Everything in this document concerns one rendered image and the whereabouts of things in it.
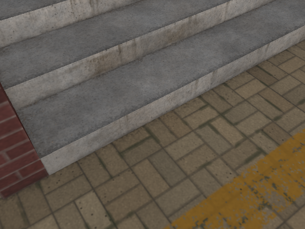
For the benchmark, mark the stairs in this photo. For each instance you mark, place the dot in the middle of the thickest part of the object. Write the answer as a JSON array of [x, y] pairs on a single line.
[[82, 73]]

